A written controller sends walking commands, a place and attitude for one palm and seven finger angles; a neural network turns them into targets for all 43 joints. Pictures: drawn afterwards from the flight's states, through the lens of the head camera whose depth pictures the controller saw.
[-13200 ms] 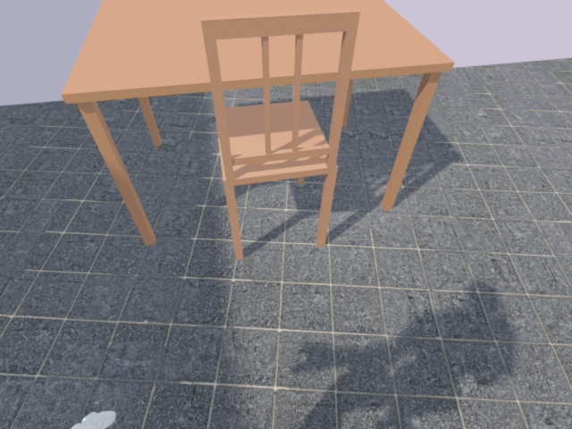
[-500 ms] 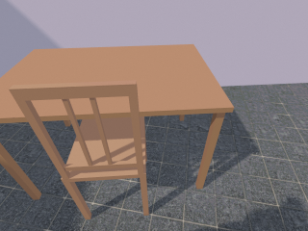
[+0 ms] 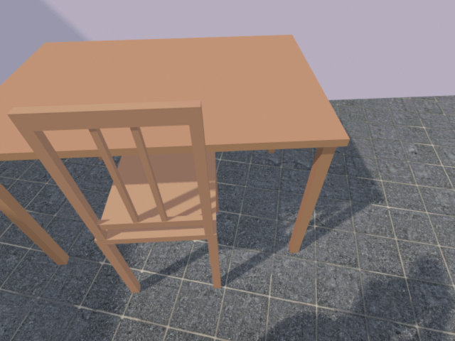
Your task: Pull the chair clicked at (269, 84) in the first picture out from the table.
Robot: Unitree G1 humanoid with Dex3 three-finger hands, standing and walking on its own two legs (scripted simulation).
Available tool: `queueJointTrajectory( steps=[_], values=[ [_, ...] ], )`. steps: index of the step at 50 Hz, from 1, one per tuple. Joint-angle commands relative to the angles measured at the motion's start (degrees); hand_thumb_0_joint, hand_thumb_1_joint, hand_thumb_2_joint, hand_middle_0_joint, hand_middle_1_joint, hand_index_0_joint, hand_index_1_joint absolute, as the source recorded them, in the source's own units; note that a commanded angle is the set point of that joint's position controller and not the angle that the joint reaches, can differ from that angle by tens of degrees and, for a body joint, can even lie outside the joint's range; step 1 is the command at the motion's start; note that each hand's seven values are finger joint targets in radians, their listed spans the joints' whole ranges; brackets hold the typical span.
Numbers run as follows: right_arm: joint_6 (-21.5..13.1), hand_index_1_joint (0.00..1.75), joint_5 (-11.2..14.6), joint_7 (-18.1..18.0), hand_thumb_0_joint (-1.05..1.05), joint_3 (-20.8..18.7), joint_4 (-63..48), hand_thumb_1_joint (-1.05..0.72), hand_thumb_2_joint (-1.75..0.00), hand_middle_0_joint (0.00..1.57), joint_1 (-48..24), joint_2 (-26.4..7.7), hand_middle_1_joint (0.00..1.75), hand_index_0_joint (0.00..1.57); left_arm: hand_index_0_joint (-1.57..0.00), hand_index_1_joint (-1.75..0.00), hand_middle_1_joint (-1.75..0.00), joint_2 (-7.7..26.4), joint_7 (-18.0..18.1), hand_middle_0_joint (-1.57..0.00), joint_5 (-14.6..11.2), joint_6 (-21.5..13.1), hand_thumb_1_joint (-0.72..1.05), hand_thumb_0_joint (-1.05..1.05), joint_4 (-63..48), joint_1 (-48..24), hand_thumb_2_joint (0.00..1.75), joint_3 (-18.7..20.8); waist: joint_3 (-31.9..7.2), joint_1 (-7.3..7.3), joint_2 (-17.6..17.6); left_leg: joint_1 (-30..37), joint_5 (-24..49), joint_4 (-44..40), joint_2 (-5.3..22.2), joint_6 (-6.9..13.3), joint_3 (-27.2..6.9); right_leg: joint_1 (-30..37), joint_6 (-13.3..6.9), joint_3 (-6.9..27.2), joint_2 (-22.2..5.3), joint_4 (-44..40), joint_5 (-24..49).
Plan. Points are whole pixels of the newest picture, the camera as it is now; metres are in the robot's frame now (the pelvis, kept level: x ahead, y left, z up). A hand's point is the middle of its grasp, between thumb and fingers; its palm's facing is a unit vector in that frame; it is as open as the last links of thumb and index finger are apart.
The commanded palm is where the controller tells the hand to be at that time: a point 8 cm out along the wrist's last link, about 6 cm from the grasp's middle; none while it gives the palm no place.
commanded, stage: look again from close up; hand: left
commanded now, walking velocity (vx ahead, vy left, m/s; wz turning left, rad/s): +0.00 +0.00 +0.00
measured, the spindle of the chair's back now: (118, 181) +0.49 +0.32 -0.05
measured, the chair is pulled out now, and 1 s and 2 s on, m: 0.00 0.00 0.00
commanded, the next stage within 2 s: none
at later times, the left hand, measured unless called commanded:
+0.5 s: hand out of the picture +0.05 +0.19 -0.17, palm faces +0.04 -0.97 -0.22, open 7.3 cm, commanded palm none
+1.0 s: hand out of the picture +0.04 +0.18 -0.17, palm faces +0.02 -0.98 -0.20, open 7.3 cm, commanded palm none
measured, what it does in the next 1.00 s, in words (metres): steps on the spot: left foot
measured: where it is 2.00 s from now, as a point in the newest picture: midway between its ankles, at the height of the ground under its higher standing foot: outside the picture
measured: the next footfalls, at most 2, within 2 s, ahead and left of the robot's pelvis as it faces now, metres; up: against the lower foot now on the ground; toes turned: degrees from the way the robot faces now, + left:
left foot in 0.02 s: +0.05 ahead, +0.13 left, +0.00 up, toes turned +2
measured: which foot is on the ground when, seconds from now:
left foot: up 0.00-0.00, down 0.02-1.00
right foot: down 0.00-1.00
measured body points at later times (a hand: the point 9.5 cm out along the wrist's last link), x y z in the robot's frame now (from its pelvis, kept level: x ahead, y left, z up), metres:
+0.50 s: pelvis +0.04 +0.01 +0.00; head +0.05 +0.00 +0.45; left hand +0.05 +0.24 -0.15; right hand +0.04 -0.20 -0.17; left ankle +0.01 +0.13 -0.74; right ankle +0.01 -0.07 -0.74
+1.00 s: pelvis +0.05 +0.01 +0.00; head +0.05 +0.00 +0.45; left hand +0.04 +0.23 -0.15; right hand +0.04 -0.20 -0.17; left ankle +0.01 +0.13 -0.74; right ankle +0.01 -0.07 -0.74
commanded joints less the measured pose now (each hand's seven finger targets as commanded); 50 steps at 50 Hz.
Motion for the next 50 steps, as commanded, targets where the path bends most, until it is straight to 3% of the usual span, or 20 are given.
queueJointTrajectory(
  steps=[1, 2, 3, 5, 6, 8, 10, 13, 20, 37, 50],
  values=[
    [-2.49, 0.3, -0.38, -1.45, 0.0, -0.08, -0.11, -0.9, -0.9, 0.2, 3.73, -4.02, 0.3, 0.2, -0.2, -0.3, -0.3, 5.56, 0.29, -0.2, -0.79, -0.7, 0.9, 0.0, -2.27, -0.16, 0.9, 1.19, 4.73, -0.92, 4.31, 4.74, 0.9, -13.31, 5.79, 2.15, -7.58, -7.27, 0.6, 7.49, -5.21, -1.27, -12.61],
    [-2.43, 0.3, -0.53, -1.67, 0.0, -0.17, -0.32, -0.9, -0.9, 0.2, 2.85, -5.54, 0.3, 0.2, -0.2, -0.3, -0.3, 4.6, 0.16, -0.2, -0.83, -0.74, 0.9, 0.0, -2.27, 0.15, 0.9, 0.9, 4.93, -0.29, 6.77, 1.07, -1.4, -15.21, 9.55, 3.74, -11.07, -4.92, 1.25, 4.57, -3.86, 0.78, -9.1],
    [-2.22, 0.3, -0.56, -1.76, 0.0, -0.01, -0.64, -0.9, -0.9, 0.2, 1.6, -5.58, 0.3, 0.2, -0.2, -0.3, -0.3, 4.51, 0.2, -0.2, -0.65, -0.78, 0.9, 0.0, -2.25, -0.19, 0.9, 0.71, 6.38, 0.45, 5.19, -4.23, -4.14, -15.79, 10.0, 4.19, -11.51, -1.3, 1.28, 3.76, -3.63, 0.39, -7.4],
    [-2.33, 0.3, -0.3, -1.74, 0.0, 0.54, -0.02, -0.9, -0.9, 0.2, -1.02, -3.8, 0.3, 0.2, -0.2, -0.3, -0.3, 5.37, 0.34, -0.2, -0.33, -0.5, 0.9, 0.0, -0.82, 0.47, 0.9, 0.55, 9.73, 1.46, 8.11, -8.97, -5.04, -15.93, 7.17, 2.88, -9.85, 1.58, 0.84, 5.81, -4.8, -0.59, -5.41],
    [-2.44, 0.3, -0.19, -1.85, 0.0, 0.93, 0.23, -0.9, -0.9, 0.2, -0.63, -3.35, 0.3, 0.2, -0.2, -0.3, -0.3, 5.54, 0.34, -0.2, -0.5, -0.63, 0.9, 0.0, -0.39, 0.5, 0.9, 0.36, 10.4, 1.29, 6.29, -9.1, -2.12, -14.67, 6.38, 2.56, -8.99, 2.22, 0.68, 6.62, -5.48, -1.35, -3.44],
    [-2.68, 0.3, 0.04, -2.08, 0.0, 1.39, 1.02, -0.9, -0.9, 0.2, 0.65, -2.4, 0.3, 0.2, -0.2, -0.3, -0.3, 5.91, 0.45, -0.2, -0.82, -1.12, 0.9, 0.0, 0.63, 0.55, 0.9, 0.13, 8.67, 0.73, 1.11, -5.98, 6.04, -10.6, 4.81, 1.86, -6.19, 2.99, 0.23, 8.73, -7.21, -3.18, 0.77],
    [-2.83, 0.3, 0.21, -2.22, 0.0, 1.53, 1.9, -0.9, -0.9, 0.2, 1.94, -1.96, 0.3, 0.2, -0.2, -0.3, -0.3, 5.95, 0.59, -0.2, -0.98, -1.42, 0.9, 0.0, 0.74, -0.57, 0.9, 0.02, 6.82, -0.25, -2.08, -2.46, 10.97, -9.35, 4.73, 1.34, -5.04, 3.0, 0.15, 8.58, -7.97, -3.28, 6.1],
    [-3.1, 0.3, 0.27, -2.24, 0.0, 1.57, 2.99, -0.9, -0.9, 0.2, 2.2, -2.72, 0.3, 0.2, -0.2, -0.3, -0.3, 5.92, 0.86, -0.2, -1.17, -1.59, 0.9, 0.0, 0.92, -1.17, 0.9, -0.2, 2.74, -0.59, -1.92, 1.08, 15.18, -8.76, 5.12, 1.21, -5.09, 5.02, 0.51, 7.57, -8.3, -1.85, 11.77],
    [-2.95, 0.3, 0.39, -2.37, 0.0, 1.63, 4.61, -0.9, -0.9, 0.2, 1.06, -2.66, 0.3, 0.2, -0.2, -0.3, -0.3, 6.22, 1.27, -0.2, -1.19, -1.49, 0.9, 0.0, 1.69, -1.76, 0.9, -0.46, 2.99, -0.69, -1.61, 3.4, 19.65, -8.95, 5.43, 1.06, -4.82, 5.34, 0.82, 6.96, -8.51, -1.51, 16.45],
    [-2.62, 0.3, 0.36, -2.56, 0.0, 1.57, 5.63, -0.9, -0.9, 0.2, -1.13, -3.34, 0.3, 0.2, -0.2, -0.3, -0.3, 6.58, 1.58, -0.2, -1.26, -1.18, 0.9, 0.0, 3.02, -1.16, 0.9, -0.88, 3.82, -0.73, 0.22, 6.27, 19.57, -10.38, 5.73, 0.84, -4.6, 4.95, 1.19, 7.71, -8.68, -3.47, 15.75],
    [-2.57, 0.3, 0.44, -2.51, 0.0, 1.8, 6.37, -0.9, -0.9, 0.2, -0.42, -2.75, 0.3, 0.2, -0.2, -0.3, -0.3, 6.26, 1.6, -0.2, -1.25, -1.14, 0.9, 0.0, 3.45, -0.36, 0.9, -1.07, 5.18, -0.56, -1.06, 5.44, 15.53, -11.52, 5.67, 0.95, -4.43, 4.47, 1.25, 8.25, -8.36, -4.96, 12.15]
  ],
)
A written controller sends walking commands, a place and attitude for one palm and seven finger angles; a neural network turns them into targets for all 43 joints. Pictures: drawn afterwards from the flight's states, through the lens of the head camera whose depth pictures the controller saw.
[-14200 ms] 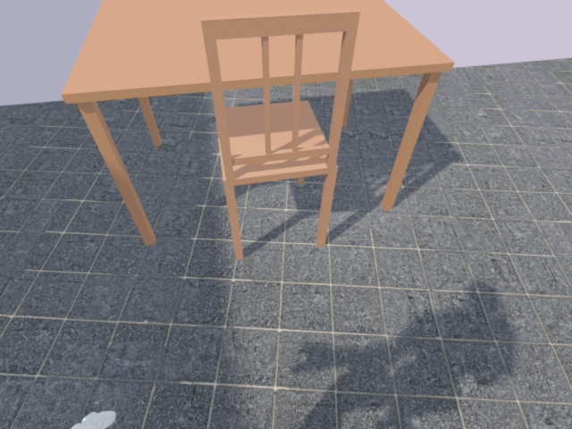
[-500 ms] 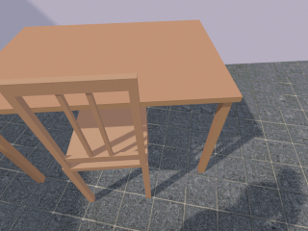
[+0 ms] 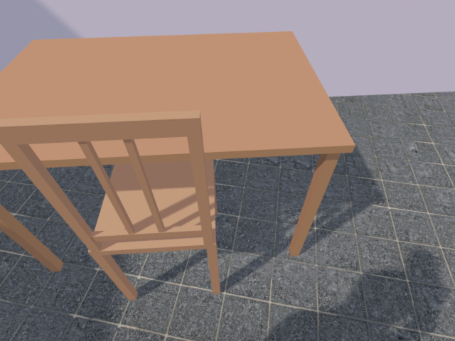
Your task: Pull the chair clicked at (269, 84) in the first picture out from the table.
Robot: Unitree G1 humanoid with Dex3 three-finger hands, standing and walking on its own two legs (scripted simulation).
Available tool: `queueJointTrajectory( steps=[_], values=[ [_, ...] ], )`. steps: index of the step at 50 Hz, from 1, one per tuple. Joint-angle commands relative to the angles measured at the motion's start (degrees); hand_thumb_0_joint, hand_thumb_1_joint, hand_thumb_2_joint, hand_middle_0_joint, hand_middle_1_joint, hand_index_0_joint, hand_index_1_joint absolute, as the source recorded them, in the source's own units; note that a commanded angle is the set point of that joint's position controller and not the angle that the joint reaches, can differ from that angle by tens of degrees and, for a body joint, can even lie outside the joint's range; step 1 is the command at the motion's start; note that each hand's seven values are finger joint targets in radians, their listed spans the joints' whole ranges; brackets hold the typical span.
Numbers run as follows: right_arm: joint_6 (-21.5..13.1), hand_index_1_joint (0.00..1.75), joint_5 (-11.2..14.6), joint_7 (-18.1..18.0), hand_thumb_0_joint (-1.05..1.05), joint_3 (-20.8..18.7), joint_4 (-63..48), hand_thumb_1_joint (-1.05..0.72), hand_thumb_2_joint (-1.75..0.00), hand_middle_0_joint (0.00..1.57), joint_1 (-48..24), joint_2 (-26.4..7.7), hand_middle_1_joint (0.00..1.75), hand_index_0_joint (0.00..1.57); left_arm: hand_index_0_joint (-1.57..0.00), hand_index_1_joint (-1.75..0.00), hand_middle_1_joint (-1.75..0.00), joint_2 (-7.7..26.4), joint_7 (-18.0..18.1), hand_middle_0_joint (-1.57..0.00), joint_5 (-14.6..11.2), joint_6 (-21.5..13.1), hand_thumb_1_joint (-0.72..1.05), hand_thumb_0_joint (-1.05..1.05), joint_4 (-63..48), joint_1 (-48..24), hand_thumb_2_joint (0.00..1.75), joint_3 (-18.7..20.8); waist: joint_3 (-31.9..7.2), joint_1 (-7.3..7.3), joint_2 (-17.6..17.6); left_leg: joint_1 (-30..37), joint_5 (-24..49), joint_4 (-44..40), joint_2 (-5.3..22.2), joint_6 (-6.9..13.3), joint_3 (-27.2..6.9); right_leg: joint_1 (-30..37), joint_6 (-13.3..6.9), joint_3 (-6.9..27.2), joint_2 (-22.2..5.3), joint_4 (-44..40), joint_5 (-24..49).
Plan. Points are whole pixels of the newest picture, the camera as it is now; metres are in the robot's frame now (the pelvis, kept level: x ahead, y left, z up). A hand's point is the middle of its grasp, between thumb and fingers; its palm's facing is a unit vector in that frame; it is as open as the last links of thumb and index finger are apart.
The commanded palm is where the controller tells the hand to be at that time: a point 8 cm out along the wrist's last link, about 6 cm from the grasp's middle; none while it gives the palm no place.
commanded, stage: look again from close up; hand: left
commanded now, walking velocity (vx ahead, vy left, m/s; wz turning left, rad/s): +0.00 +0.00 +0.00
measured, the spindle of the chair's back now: (111, 194) +0.44 +0.31 -0.05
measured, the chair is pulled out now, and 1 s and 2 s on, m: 0.00 0.00 0.00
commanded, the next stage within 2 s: none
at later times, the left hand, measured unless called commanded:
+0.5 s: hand out of the picture -0.02 +0.15 -0.17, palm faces +0.03 -0.98 -0.18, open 7.3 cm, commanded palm none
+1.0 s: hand out of the picture -0.04 +0.16 -0.18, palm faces +0.02 -0.99 -0.16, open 7.3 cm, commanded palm none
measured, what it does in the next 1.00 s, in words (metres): stands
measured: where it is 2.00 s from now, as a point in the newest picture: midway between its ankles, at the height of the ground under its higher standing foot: outside the picture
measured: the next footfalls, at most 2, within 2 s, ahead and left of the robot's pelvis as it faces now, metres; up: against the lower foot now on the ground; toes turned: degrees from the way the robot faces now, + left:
none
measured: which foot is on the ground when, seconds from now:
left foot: down 0.00-1.00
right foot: down 0.00-1.00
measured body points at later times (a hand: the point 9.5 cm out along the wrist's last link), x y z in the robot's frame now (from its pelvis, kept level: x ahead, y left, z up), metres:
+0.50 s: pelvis -0.01 +0.00 +0.00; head +0.00 -0.01 +0.45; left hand -0.02 +0.21 -0.16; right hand -0.03 -0.21 -0.16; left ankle -0.04 +0.12 -0.74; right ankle -0.03 -0.08 -0.74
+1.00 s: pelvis -0.01 +0.00 +0.00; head -0.01 +0.01 +0.45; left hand -0.04 +0.21 -0.16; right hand -0.04 -0.20 -0.16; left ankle -0.04 +0.12 -0.74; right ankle -0.03 -0.08 -0.74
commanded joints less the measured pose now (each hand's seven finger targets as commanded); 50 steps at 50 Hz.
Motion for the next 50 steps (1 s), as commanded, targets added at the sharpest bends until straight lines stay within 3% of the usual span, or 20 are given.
queueJointTrajectory(
  steps=[1, 37, 50],
  values=[
    [-0.61, 0.3, -0.15, -0.54, 0.0, -0.95, -0.9, -0.9, -0.9, 0.2, 4.03, -4.88, 0.3, 0.2, -0.2, -0.3, -0.3, 5.73, 0.13, -0.2, -0.11, -0.89, 0.9, 0.0, -1.51, 4.16, 0.9, 1.07, 3.59, -0.13, -1.17, -3.09, 11.37, -2.84, 6.12, 1.43, -4.78, -0.95, -0.2, 7.61, -8.22, -3.99, 15.83],
    [-0.45, 0.3, 0.02, -0.49, 0.0, -1.0, 0.15, -0.9, -0.9, 0.2, 6.42, -2.92, 0.3, 0.2, -0.2, -0.3, -0.3, 4.39, 0.41, -0.2, -0.08, -1.11, 0.9, 0.0, -0.77, 6.97, 0.9, 0.66, 5.2, -0.18, -1.09, -4.18, 7.67, -2.38, 5.83, 1.26, -4.21, -2.95, 0.3, 8.65, -7.8, -5.6, 12.02],
    [-0.8, 0.3, 0.13, -0.53, 0.0, -0.96, 0.23, -0.9, -0.9, 0.2, 6.94, -2.89, 0.3, 0.2, -0.2, -0.3, -0.3, 4.05, 0.37, -0.2, -0.04, -1.17, 0.9, 0.0, -0.76, 7.33, 0.9, 0.56, 3.83, -0.15, -1.21, -3.54, 10.44, -2.44, 6.2, 1.75, -4.95, -2.35, 0.24, 7.8, -7.53, -4.65, 13.05]
  ],
)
